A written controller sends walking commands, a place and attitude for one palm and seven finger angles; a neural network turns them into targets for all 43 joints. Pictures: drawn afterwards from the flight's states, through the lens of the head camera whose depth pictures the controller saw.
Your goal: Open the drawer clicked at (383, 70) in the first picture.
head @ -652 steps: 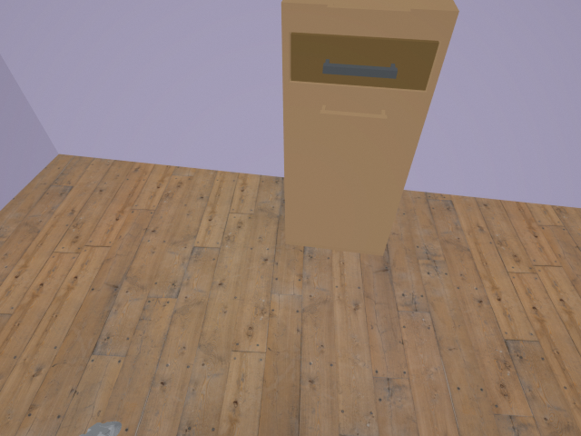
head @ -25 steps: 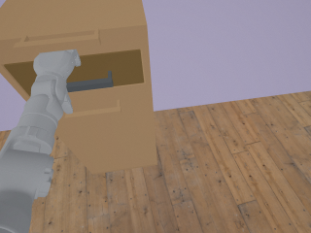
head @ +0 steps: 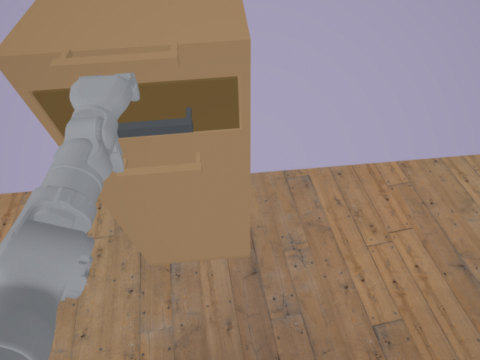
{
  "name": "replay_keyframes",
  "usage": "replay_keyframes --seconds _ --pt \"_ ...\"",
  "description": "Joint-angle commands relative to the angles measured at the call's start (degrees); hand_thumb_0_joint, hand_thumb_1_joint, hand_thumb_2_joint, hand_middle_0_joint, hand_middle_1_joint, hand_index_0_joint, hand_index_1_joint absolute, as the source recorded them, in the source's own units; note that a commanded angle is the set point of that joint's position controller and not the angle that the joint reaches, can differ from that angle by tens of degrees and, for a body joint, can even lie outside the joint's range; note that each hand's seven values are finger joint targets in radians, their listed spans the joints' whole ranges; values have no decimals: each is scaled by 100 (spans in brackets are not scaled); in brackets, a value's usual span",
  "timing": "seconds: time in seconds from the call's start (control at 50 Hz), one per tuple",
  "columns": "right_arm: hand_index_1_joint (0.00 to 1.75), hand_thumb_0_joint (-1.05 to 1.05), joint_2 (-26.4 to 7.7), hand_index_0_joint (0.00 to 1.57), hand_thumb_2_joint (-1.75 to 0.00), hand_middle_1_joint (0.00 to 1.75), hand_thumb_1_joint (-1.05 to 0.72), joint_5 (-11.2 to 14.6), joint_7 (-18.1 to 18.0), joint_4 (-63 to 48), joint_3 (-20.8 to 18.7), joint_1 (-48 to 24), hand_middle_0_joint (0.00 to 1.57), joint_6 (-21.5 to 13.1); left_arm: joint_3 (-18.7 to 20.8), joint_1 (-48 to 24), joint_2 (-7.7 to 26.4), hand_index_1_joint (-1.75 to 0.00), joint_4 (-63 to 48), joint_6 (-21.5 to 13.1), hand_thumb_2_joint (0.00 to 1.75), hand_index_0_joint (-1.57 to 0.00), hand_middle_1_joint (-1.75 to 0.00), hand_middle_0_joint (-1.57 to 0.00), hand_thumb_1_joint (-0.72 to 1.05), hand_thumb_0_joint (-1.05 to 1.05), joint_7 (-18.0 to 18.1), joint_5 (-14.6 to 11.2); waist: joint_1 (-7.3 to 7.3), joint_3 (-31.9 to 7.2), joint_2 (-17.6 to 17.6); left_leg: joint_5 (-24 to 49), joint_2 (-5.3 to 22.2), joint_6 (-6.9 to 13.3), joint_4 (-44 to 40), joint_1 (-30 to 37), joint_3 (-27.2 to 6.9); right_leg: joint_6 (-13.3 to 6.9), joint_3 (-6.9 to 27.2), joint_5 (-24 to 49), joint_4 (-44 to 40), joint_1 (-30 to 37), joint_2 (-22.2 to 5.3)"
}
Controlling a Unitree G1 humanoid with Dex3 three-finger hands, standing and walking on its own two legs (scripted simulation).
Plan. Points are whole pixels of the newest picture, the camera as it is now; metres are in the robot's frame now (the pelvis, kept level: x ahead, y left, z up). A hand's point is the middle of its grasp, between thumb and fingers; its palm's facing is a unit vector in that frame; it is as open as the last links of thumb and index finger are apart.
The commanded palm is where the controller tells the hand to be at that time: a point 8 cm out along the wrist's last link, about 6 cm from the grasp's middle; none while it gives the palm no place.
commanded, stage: move the hooked fingers above the handle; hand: left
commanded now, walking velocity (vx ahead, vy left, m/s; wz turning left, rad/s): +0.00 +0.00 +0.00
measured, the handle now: (144, 121) +0.55 +0.19 +0.07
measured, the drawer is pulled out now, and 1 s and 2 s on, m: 0.00 0.00 0.00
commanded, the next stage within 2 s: lower the fingers behind the handle in 1.18 s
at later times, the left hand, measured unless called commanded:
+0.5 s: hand (126, 119) +0.49 +0.19 +0.13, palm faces -0.03 +0.00 -1.00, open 13.8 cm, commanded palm +0.48 +0.20 +0.19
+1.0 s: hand (140, 116) +0.51 +0.17 +0.13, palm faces +0.01 -0.01 -1.00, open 13.7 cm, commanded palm +0.49 +0.20 +0.19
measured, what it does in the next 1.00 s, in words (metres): stands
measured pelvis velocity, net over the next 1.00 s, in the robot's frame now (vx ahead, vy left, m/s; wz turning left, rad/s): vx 0.00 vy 0.00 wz -0.01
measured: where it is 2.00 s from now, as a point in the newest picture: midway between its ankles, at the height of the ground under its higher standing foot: outside the picture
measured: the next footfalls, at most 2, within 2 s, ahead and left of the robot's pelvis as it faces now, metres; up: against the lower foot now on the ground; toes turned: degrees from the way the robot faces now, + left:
none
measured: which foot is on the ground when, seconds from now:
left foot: down 0.00-1.00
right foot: down 0.00-1.00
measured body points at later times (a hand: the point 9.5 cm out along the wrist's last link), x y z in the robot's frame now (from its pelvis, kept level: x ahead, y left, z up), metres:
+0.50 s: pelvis +0.00 -0.01 +0.00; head +0.05 -0.04 +0.45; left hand +0.49 +0.19 +0.18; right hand +0.04 -0.27 -0.14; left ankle -0.02 +0.13 -0.73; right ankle -0.04 -0.13 -0.73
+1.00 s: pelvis +0.00 +0.00 +0.00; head +0.06 -0.02 +0.44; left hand +0.50 +0.17 +0.18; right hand +0.03 -0.27 -0.14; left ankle -0.02 +0.13 -0.73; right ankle -0.04 -0.13 -0.73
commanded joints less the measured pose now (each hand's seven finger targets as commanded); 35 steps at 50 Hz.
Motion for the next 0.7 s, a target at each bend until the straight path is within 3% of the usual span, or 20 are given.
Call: replay_keyframes --seconds 0.0,0.04,0.06,0.08,0.1,0.12,0.16,0.2,0.24,0.26,0.3,0.34,0.36,0.4,0.48,0.52,0.54,0.56,0.6,0.68 --pt "30 0 -908 20 -90 30 -90 3 -86 -379 -345 435 20 -102 2 -3153 668 -120 -1377 -307 30 -30 -120 -30 -50 0 -121 -209 -461 -1933 -244 2236 -189 311 58 1691 76 -159 -187 2137 -315 317 309" --pt "30 0 -882 20 -90 30 -90 -8 -89 -342 -329 475 20 -128 -76 -3358 572 -120 -1543 -513 30 -30 -120 -30 -50 0 -153 -272 -479 -1907 -159 2297 -214 313 69 1673 57 -187 -181 2157 -309 307 304" --pt "30 0 -876 20 -90 30 -90 -15 -88 -302 -332 515 20 -126 166 -3375 823 -120 -1551 -592 30 -30 -120 -30 -50 0 -89 -240 -420 -1990 -104 2336 -196 296 80 1661 23 -196 -179 2165 -254 303 312" --pt "30 0 -876 20 -90 30 -90 -28 -84 -295 -326 539 20 -115 379 -3322 1061 -120 -1577 -654 30 -30 -120 -30 -50 0 0 -185 -325 -2093 45 2441 -201 272 103 1639 20 -223 -183 2218 -177 345 323" --pt "30 0 -837 20 -90 30 -90 -40 -67 -322 -307 557 20 -118 435 -3319 1083 -120 -1636 -703 30 -30 -120 -30 -50 0 96 -159 -246 -2227 183 2597 -210 250 119 1639 4 -247 -198 2257 -108 385 331" --pt "30 0 -822 20 -90 30 -90 -57 -53 -316 -301 574 20 -117 655 -3176 1258 -120 -1509 -698 30 -30 -120 -30 -50 0 217 -130 -174 -2249 104 2680 -204 252 141 1545 35 -253 -198 2363 -73 486 336" --pt "30 0 -843 20 -90 30 -90 -97 -27 -339 -271 567 20 -99 1286 -2989 1968 -120 -1410 -630 30 -30 -120 -30 -50 0 486 -9 45 -2538 35 2881 -216 234 159 1235 93 -254 -177 2741 63 931 324" --pt "30 0 -797 20 -90 30 -90 -98 1 -422 -242 466 20 -73 1404 -2600 2017 -120 -1278 -393 30 -30 -120 -30 -50 0 714 85 202 -2620 -38 3038 -213 212 141 1007 166 -250 -218 2979 147 1184 313" --pt "30 0 -838 20 -90 30 -90 -77 19 -424 -246 377 20 -62 1455 -2712 2158 -120 -1249 -151 30 -30 -120 -30 -50 0 880 207 162 -2469 -242 2817 -210 216 103 810 237 -223 -217 2935 82 1260 306" --pt "30 0 -854 20 -90 30 -90 -63 24 -443 -256 352 20 -65 1430 -2766 2204 -120 -1330 -59 30 -30 -120 -30 -50 0 945 247 160 -2497 -168 2685 -202 215 49 804 256 -208 -212 2869 66 1252 306" --pt "30 0 -873 20 -90 30 -90 -38 17 -440 -271 309 20 -66 1271 -2799 2062 -120 -1243 154 30 -30 -120 -30 -50 0 958 266 92 -2464 -319 2511 -203 241 1 846 291 -185 -214 2798 11 1262 307" --pt "30 0 -908 20 -90 30 -90 -16 -38 -468 -305 303 20 -53 1278 -2830 2097 -120 -1305 201 30 -30 -120 -30 -50 0 776 143 8 -2718 -544 2548 -219 304 13 1012 338 -140 -155 3031 -72 1524 282" --pt "30 0 -918 20 -90 30 -90 12 -68 -475 -311 310 20 -36 1269 -2851 2181 -120 -1358 198 30 -30 -120 -30 -50 0 664 108 8 -2773 -436 2476 -243 312 -6 1014 357 -114 -124 3112 -83 1577 261" --pt "30 0 -921 20 -90 30 -90 47 -126 -457 -282 285 20 -16 922 -2856 1848 -120 -1134 241 30 -30 -120 -30 -50 0 427 52 -144 -2343 -543 2187 -244 331 -73 989 339 -91 -145 2879 -194 1340 260" --pt "30 0 -914 20 -90 30 -90 70 -180 -441 -296 337 20 -67 492 -2989 1378 -120 -1299 -78 30 -30 -120 -30 -50 0 55 -60 -295 -1959 -379 1997 -234 358 -96 1253 265 -105 -114 2485 -350 914 268" --pt "30 0 -924 20 -90 30 -90 64 -208 -378 -282 399 20 -94 396 -3018 1310 -120 -1160 -232 30 -30 -120 -30 -50 0 -57 -44 -385 -1754 -434 1844 -222 350 -92 1208 219 -102 -97 2307 -379 723 262" --pt "30 0 -903 20 -90 30 -90 55 -202 -399 -284 429 20 -112 317 -3063 1194 -120 -1241 -348 30 -30 -120 -30 -50 0 -104 -68 -379 -1801 -430 1925 -236 355 -57 1239 222 -113 -69 2382 -387 779 255" --pt "30 0 -903 20 -90 30 -90 53 -204 -395 -289 448 20 -126 500 -2981 1376 -120 -1248 -434 30 -30 -120 -30 -50 0 -99 -73 -320 -1879 -327 1889 -243 348 -37 1227 220 -118 -57 2339 -354 771 258" --pt "30 0 -889 20 -90 30 -90 45 -199 -383 -276 477 20 -134 367 -3049 1205 -120 -1221 -550 30 -30 -120 -30 -50 0 -66 -54 -358 -1823 -252 1928 -233 319 -2 1228 176 -148 -93 2218 -285 579 267" --pt "30 0 -875 20 -90 30 -90 13 -114 -374 -311 533 20 -181 462 -3074 1161 -120 -1230 -631 30 -30 -120 -30 -50 0 169 -54 -313 -1961 -117 1999 -224 292 98 1232 162 -176 -101 2134 -200 452 297"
